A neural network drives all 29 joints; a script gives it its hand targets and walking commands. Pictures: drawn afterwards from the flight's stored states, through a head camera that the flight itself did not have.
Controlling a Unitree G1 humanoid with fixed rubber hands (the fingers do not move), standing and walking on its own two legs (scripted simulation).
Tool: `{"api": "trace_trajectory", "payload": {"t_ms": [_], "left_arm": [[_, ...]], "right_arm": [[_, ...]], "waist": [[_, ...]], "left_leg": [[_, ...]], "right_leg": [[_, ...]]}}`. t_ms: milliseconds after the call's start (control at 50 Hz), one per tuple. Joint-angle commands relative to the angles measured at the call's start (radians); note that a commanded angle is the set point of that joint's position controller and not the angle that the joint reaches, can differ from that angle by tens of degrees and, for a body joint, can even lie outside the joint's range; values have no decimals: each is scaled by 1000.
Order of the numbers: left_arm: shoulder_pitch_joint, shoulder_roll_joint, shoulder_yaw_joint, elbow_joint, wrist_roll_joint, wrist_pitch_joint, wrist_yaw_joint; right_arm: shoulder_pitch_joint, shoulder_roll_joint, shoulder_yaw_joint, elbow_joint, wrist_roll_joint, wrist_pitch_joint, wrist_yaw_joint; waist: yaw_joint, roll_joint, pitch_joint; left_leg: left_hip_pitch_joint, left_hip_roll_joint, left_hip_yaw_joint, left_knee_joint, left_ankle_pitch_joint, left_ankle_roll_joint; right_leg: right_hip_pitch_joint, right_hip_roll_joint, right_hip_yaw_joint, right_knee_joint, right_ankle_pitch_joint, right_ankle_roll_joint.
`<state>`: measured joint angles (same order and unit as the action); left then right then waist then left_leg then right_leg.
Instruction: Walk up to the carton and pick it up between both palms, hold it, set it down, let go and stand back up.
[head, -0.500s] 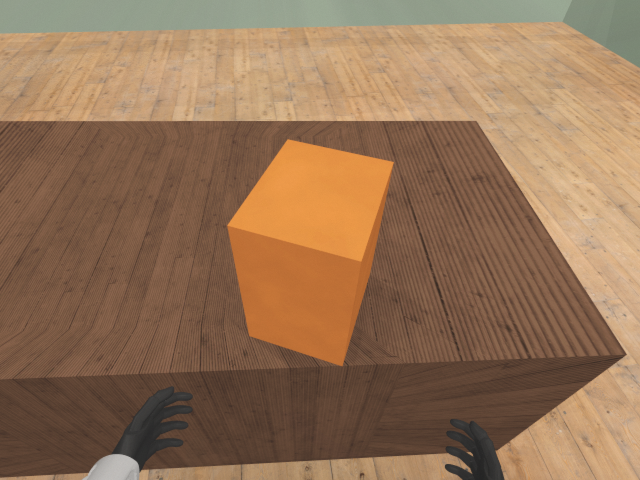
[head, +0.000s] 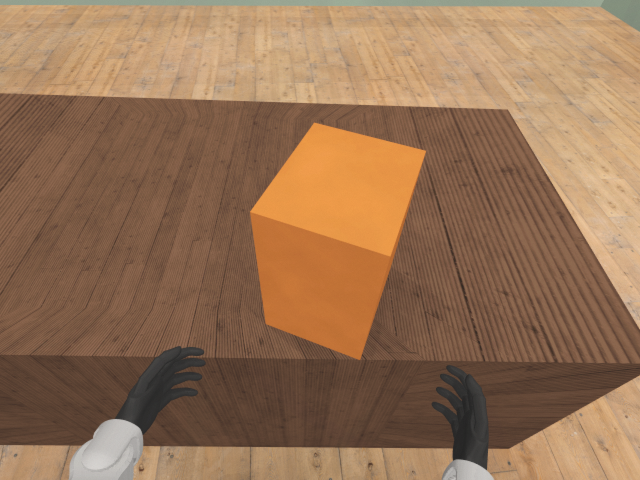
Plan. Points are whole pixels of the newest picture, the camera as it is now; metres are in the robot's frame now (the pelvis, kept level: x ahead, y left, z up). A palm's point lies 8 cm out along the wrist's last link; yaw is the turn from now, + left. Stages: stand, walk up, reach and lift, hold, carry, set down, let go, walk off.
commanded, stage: reach and lift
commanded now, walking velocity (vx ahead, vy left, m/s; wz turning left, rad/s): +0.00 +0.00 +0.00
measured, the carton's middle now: (338, 245) +0.46 -0.01 +0.00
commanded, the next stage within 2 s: none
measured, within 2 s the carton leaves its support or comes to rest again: neither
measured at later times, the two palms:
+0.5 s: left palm (151, 352) +0.28 +0.23 -0.01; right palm (452, 385) +0.25 -0.15 -0.01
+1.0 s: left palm (178, 284) +0.35 +0.20 +0.05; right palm (467, 331) +0.30 -0.16 +0.04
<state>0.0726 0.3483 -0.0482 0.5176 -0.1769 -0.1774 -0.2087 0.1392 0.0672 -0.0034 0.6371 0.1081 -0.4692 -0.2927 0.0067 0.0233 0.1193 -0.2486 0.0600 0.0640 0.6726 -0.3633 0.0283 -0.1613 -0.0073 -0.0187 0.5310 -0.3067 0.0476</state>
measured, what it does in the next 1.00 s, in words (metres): stands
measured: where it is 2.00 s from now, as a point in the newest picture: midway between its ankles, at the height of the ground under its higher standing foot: outside the picture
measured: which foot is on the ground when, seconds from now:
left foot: down 0.00-1.00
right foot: down 0.00-1.00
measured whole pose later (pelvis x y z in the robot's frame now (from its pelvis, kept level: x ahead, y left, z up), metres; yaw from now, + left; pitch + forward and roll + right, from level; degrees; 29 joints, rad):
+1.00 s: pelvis -0.02 -0.01 +0.01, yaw +0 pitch +0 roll -2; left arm -0.46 0.38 -0.04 0.70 -0.24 0.07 -0.14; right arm -0.29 0.05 0.00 0.53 0.19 -0.07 -0.41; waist -0.05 -0.01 0.06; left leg -0.30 0.05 0.05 0.55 -0.26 0.02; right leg -0.22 0.00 0.00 0.43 -0.22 0.04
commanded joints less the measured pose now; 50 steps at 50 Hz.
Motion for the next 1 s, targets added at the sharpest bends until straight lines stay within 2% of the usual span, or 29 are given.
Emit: {"api": "trace_trajectory", "payload": {"t_ms": [0,80,120,220,280,360,440,520,560,600,620,720,820,900,980], "left_arm": [[-200,155,57,-170,-22,-68,0],[-230,152,41,-165,-33,-82,-2],[-254,156,46,-170,-29,-79,1],[-353,151,32,-155,-43,-51,15],[-404,144,25,-169,-52,-34,26],[-470,154,23,-145,-71,-3,33],[-522,160,33,-153,-71,30,48],[-602,164,31,-147,-76,68,59],[-620,159,29,-139,-92,80,63],[-648,163,34,-95,-89,92,59],[-647,165,47,-99,-78,96,58],[-745,176,55,-68,-72,133,55],[-813,183,70,-28,-71,175,58],[-903,202,75,-52,-70,191,67],[-989,204,62,-2,-78,202,82]], "right_arm": [[-147,-1,1,-171,-6,-71,-19],[-164,9,8,-171,0,-79,-40],[-196,4,9,-165,10,-87,-45],[-293,-4,-8,-142,4,-56,-60],[-340,-18,-14,-155,15,-35,-63],[-409,-35,-20,-174,26,15,-71],[-438,-52,-11,-198,42,57,-74],[-498,-66,-8,-210,61,112,-73],[-522,-67,1,-251,66,137,-73],[-541,-63,15,-244,70,163,-76],[-528,-55,23,-237,77,172,-80],[-603,-58,22,-261,76,229,-101],[-668,-47,30,-296,76,284,-114],[-732,-56,9,-330,74,325,-118],[-813,-51,-8,-319,63,379,-112]], "waist": [[-10,95,-233],[-23,107,-250],[-15,128,-283],[-27,123,-274],[-33,135,-305],[-43,113,-343],[-47,130,-396],[-47,140,-382],[-50,118,-423],[-50,96,-410],[-45,105,-407],[-60,94,-409],[-57,61,-426],[-65,72,-492],[-72,84,-499]], "left_leg": [[146,-17,-53,-48,387,-83],[140,-15,-61,-40,392,-87],[156,-13,-66,-25,435,-91],[115,1,-77,-54,355,-91],[121,4,-81,-62,367,-97],[120,5,-83,-73,356,-94],[178,4,-81,-77,450,-104],[189,7,-77,-104,443,-109],[183,3,-73,-113,436,-100],[179,-3,-64,-113,448,-95],[188,-5,-60,-114,471,-95],[181,-10,-46,-142,428,-90],[169,-20,-26,-160,398,-71],[177,-20,-15,-174,374,-72],[144,-22,-11,-190,299,-64]], "right_leg": [[-92,23,18,-67,138,-103],[-89,21,13,-52,172,-97],[-103,29,8,-50,169,-103],[-110,31,1,-45,98,-100],[-99,35,1,-44,123,-99],[-81,37,-2,-50,122,-94],[-70,39,-3,-64,188,-87],[-63,40,-9,-88,178,-87],[-44,36,-7,-90,203,-79],[-29,31,1,-96,242,-72],[-22,29,1,-98,260,-72],[-8,26,0,-118,279,-64],[15,22,2,-126,312,-49],[8,24,-4,-131,302,-43],[-11,20,-6,-134,261,-42]]}}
